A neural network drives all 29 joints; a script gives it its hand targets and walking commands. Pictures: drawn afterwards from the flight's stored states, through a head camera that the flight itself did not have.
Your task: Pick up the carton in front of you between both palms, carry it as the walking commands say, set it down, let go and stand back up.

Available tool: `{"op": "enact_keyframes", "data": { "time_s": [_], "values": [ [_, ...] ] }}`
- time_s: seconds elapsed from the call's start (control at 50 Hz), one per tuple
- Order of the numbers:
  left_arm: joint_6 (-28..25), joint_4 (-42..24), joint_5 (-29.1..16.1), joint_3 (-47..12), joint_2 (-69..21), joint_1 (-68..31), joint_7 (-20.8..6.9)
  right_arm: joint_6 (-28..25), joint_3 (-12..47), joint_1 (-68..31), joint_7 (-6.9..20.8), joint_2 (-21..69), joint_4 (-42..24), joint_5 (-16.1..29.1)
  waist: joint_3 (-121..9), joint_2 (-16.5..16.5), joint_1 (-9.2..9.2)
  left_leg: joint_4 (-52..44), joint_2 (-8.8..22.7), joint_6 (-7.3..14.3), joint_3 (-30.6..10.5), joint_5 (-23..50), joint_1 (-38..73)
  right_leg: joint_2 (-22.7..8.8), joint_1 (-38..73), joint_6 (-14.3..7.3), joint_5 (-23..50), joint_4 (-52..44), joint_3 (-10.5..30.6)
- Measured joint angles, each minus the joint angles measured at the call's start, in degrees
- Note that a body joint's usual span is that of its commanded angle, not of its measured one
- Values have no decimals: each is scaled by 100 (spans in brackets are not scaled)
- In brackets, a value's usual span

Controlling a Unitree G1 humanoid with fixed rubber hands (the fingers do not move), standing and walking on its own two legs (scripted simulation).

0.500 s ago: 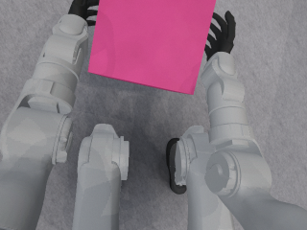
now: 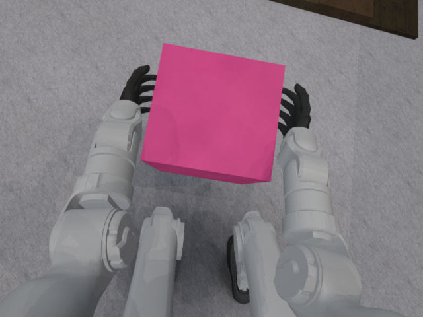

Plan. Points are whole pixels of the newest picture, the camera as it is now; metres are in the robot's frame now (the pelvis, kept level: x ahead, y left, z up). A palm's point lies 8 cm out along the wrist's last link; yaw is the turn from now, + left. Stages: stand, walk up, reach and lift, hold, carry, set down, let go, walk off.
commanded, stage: reach and lift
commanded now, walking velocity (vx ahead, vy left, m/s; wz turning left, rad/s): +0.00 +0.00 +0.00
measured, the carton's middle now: (210, 128) +0.48 +0.02 -0.14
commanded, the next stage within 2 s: none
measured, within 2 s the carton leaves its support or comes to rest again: neither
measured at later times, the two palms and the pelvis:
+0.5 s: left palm (110, 87) +0.43 +0.17 +0.09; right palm (366, 104) +0.43 -0.13 +0.12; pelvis +0.05 +0.00 +0.14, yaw +2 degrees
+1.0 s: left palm (51, 36) +0.38 +0.15 +0.24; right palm out of the picture +0.41 -0.14 +0.27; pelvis +0.09 -0.01 +0.26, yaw +4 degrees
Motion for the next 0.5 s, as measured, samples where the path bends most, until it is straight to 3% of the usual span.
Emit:
{"op": "enact_keyframes", "data": {
  "time_s": [0.28,0.5],
  "values": [
    [-3,-804,-345,-115,-394,1475,106,78,697,1180,-13,70,-401,252,-285,43,6,-1283,36,-36,-15,-58,1787,-87,1727,-154,-42,-1223,13],
    [-159,-965,-254,0,-788,2478,193,-60,841,1963,173,130,-229,55,-323,93,15,-2618,85,11,9,89,3691,-144,3607,-223,138,-2560,72]
  ]
}}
